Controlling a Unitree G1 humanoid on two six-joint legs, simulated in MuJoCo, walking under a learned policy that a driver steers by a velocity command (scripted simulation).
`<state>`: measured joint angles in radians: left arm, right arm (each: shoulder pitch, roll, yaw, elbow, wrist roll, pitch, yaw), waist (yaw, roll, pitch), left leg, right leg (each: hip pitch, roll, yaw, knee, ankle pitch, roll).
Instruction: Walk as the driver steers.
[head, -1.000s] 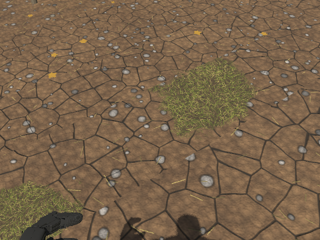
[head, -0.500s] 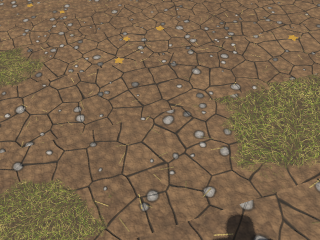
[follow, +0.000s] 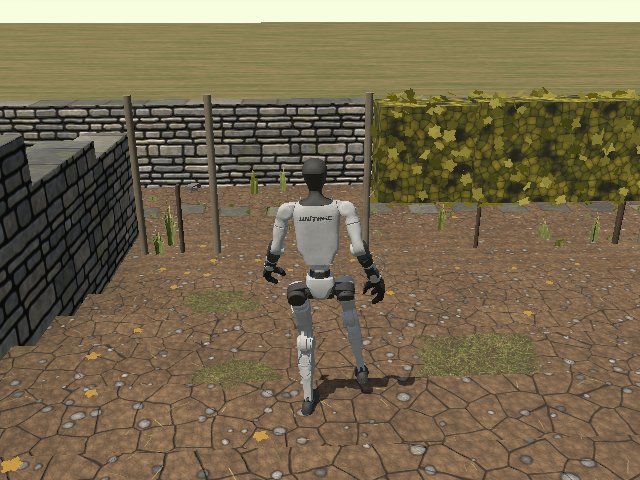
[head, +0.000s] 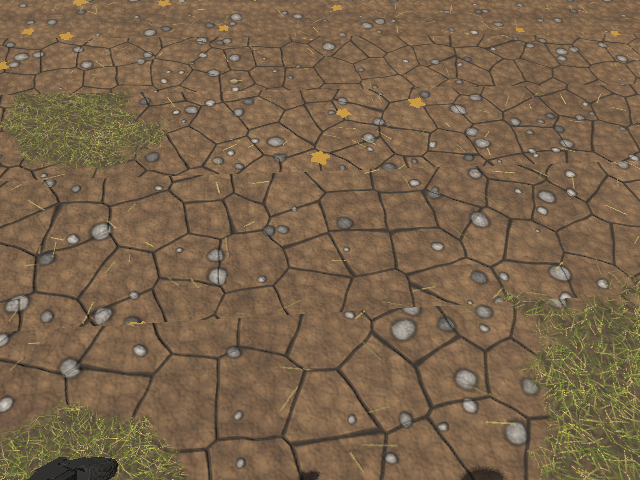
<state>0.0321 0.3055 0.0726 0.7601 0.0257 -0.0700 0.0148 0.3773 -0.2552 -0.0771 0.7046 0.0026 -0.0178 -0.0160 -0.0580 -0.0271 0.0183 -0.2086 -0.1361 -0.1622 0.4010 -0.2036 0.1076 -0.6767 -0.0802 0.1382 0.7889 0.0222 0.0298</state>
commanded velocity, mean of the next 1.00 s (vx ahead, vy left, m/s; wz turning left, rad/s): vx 0.50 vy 0.00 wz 0.40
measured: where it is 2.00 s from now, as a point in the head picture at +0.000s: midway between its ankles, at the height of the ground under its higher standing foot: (202, 302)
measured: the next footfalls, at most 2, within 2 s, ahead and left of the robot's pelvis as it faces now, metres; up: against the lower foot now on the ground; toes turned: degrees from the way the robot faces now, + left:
right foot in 0.20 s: +0.18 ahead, -0.17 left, +0.00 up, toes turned +11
left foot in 0.68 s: +0.48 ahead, +0.17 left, -0.18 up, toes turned +18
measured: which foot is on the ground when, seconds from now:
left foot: down 0.00-0.22, up 0.24-0.66, down 0.68-1.00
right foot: up 0.00-0.18, down 0.20-0.68, up 0.70-1.00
